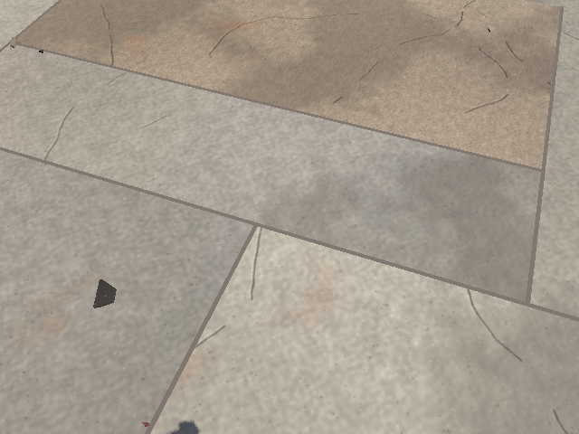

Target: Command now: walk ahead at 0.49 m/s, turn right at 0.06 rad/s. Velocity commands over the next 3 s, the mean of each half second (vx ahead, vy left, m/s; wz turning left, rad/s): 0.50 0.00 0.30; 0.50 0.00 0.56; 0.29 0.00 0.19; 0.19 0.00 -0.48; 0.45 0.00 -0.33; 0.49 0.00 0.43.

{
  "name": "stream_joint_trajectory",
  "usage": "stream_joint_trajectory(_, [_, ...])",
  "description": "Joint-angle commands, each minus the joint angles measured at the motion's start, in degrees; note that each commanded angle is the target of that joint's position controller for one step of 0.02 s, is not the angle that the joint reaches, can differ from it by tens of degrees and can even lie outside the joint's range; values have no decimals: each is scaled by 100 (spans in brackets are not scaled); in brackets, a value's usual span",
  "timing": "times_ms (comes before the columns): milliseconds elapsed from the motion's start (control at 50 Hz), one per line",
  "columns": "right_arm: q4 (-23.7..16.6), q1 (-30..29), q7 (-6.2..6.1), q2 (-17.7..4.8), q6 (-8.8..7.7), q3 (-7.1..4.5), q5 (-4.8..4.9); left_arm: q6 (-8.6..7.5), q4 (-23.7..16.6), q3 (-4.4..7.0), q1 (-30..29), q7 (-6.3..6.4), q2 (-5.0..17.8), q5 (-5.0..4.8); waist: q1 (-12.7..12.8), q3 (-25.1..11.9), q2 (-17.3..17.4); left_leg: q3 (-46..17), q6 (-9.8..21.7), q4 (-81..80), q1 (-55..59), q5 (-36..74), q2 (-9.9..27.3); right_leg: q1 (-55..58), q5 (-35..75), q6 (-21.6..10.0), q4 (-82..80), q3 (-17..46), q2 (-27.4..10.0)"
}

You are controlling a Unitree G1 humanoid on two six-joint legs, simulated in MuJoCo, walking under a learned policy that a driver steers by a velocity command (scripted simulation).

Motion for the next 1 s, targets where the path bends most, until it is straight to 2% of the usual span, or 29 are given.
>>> stream_joint_trajectory(20, [-127,445,-26,-556,-6,-124,-37,-224,-650,157,-381,-47,588,85,-142,-241,565,-2248,1164,-1504,1422,347,1572,-1635,429,66,-160,24,-670])
stream_joint_trajectory(60, [-59,490,-43,-626,-10,-137,67,-241,-657,77,-364,-72,363,129,-50,-237,666,-1967,1280,-1651,1173,768,1478,-1528,351,171,-807,-168,-720])
stream_joint_trajectory(100, [-6,548,-95,-857,17,-204,124,-288,-826,-19,-789,-94,207,201,-131,-110,629,-1676,1309,-1779,857,890,1401,-1387,689,304,-1716,-307,-709])
stream_joint_trajectory(140, [42,645,-139,-1007,71,-252,147,-352,-917,-68,-1241,-141,159,181,-275,-55,602,-1393,1155,-1785,569,804,1215,-965,1553,366,-2642,-377,-568])
stream_joint_trajectory(200, [162,1040,-169,-1109,159,-282,184,-416,-1029,-24,-1721,-200,319,103,-441,-102,605,-1474,964,-1605,581,642,1247,-474,2420,428,-3371,-337,-337])
stream_joint_trajectory(240, [196,1178,-187,-1116,204,-286,211,-443,-1091,49,-1819,-206,477,68,-391,-133,651,-1731,801,-1376,748,245,1357,-206,2389,354,-3698,-221,-319])
stream_joint_trajectory(280, [197,1172,-201,-1083,256,-279,193,-463,-1048,140,-1591,-185,610,44,-166,-198,699,-1855,621,-973,754,69,1347,343,2136,200,-3955,-262,-327])
stream_joint_trajectory(300, [186,1192,-202,-939,273,-233,160,-464,-943,222,-1187,-150,723,60,52,-367,681,-1784,485,-525,614,190,1148,968,1939,77,-4090,-328,-346])
stream_joint_trajectory(320, [112,1158,-184,-642,264,-125,99,-471,-868,322,-513,-96,961,123,403,-855,428,-1524,276,634,198,-59,795,1980,1690,-180,-4128,103,-880])
stream_joint_trajectory(340, [-66,1555,-190,-143,220,30,81,-402,-804,449,167,-48,1455,229,460,-1728,-918,-776,-93,2594,-1268,-1744,131,3704,1003,-781,-4316,1861,-2221])
stream_joint_trajectory(360, [-163,1798,-214,-359,194,5,249,-337,-655,445,355,-116,1367,198,359,-1858,-1734,-761,-171,3856,-2269,-2614,177,3756,-359,-1230,-4984,3604,-2724])
stream_joint_trajectory(380, [-89,1515,-231,-816,233,-130,311,-338,-694,333,70,-131,926,148,368,-1128,-997,-932,-179,4384,-2570,-2117,469,3168,-769,-1081,-5157,3142,-2491])
stream_joint_trajectory(420, [-135,1041,-226,-820,310,-168,206,-340,-687,207,-489,-144,500,164,171,-431,-474,-759,-222,4272,-2388,-1303,788,2144,464,-889,-5306,1705,-2019])
stream_joint_trajectory(440, [-163,962,-206,-746,355,-185,177,-352,-654,181,-666,-141,384,199,49,-262,-535,-758,-240,4091,-2222,-1063,926,1801,974,-854,-5442,1234,-1849])
stream_joint_trajectory(500, [-267,807,-145,-465,468,-141,171,-450,-523,245,-753,-119,441,185,-71,-120,-449,-647,-311,3808,-1977,-631,1044,1384,1941,-910,-5781,366,-1723])
stream_joint_trajectory(580, [-483,327,-68,-332,470,-77,130,-465,-313,338,-668,-81,669,159,-7,1,-179,-590,-362,2699,-2110,230,1060,1534,2618,-947,-5944,-413,-1710])
stream_joint_trajectory(660, [-718,-433,85,-254,412,-2,133,-387,-134,395,-458,-42,896,104,254,197,-62,-196,-233,1539,-1831,961,948,1675,2781,-815,-5968,-1066,-1674])
stream_joint_trajectory(740, [-1003,-920,198,-366,422,-25,150,-256,52,461,-191,-39,1089,-9,293,292,-92,98,50,986,-1769,514,788,2300,3547,-643,-5613,-1406,-1845])
stream_joint_trajectory(780, [-1044,-717,211,-559,459,-122,123,-178,57,512,-197,-3,1269,-45,53,-19,-290,420,286,919,-1151,-61,431,2504,5431,-520,-4861,-1629,-1835])
stream_joint_trajectory(800, [-960,-246,195,-746,486,-228,117,-131,46,531,-217,19,1343,-65,-251,-344,-338,558,440,859,-472,-254,192,2459,6226,-449,-4081,-1743,-1778])
stream_joint_trajectory(820, [-732,649,135,-1017,516,-400,137,-104,11,501,-274,44,1289,-85,-759,-821,-227,571,656,520,857,60,-32,1950,6201,-279,-2922,-1908,-1598])
stream_joint_trajectory(840, [-520,1563,12,-1442,591,-579,169,-135,-91,387,-156,60,1029,58,-1116,-1331,338,-495,969,448,2638,120,561,499,4256,-30,-1199,-1886,-1361])
stream_joint_trajectory(860, [-607,1268,-12,-2046,525,-624,197,-280,-453,119,381,-37,225,254,-325,-1892,1752,-3861,2064,-114,4330,-980,2041,-2010,-1002,294,737,-1279,-179])
stream_joint_trajectory(880, [-758,1428,16,-1509,435,-475,160,-472,-504,193,-302,-106,746,64,-834,-2345,1004,-4754,2101,-899,4394,-1684,2278,-2569,-1041,219,1206,-103,-206])
stream_joint_trajectory(900, [-668,1235,37,-1231,349,-382,109,-562,-692,256,-834,-136,980,-127,-848,-1441,742,-3910,1815,-1053,3740,-1220,2111,-2913,-422,117,1009,-125,-433])
stream_joint_trajectory(920, [-664,916,32,-1119,308,-344,118,-609,-687,221,-862,-97,882,-63,-567,-961,312,-3260,1645,-1048,2908,-583,1863,-2672,64,94,525,-148,-662])
stream_joint_trajectory(940, [-709,565,17,-962,302,-294,106,-606,-620,241,-818,-57,880,95,-331,-664,206,-2738,1520,-1085,2186,124,1634,-2302,322,156,48,-153,-814])
stream_joint_trajectory(960, [-780,371,-8,-867,290,-252,26,-551,-589,267,-685,-59,905,155,-133,-586,376,-2460,1492,-1188,1697,647,1491,-1902,521,207,-161,-103,-913])
stream_joint_trajectory(1000, [-738,285,-52,-872,262,-253,27,-435,-553,252,-589,-64,784,210,-2,-507,399,-2169,1544,-1350,1167,1267,1371,-1604,669,384,-519,-212,-894])
Next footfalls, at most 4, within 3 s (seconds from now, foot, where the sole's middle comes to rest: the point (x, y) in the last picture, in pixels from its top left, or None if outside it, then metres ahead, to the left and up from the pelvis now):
0.32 right None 0.34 -0.14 -0.77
0.84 left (230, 397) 0.54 0.18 -0.77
1.28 right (245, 273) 0.88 0.17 -0.77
1.72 left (172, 320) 0.73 0.35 -0.77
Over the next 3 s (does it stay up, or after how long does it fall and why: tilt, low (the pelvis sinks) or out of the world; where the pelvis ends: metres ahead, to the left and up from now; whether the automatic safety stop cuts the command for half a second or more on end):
stays up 1.30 0.27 0.01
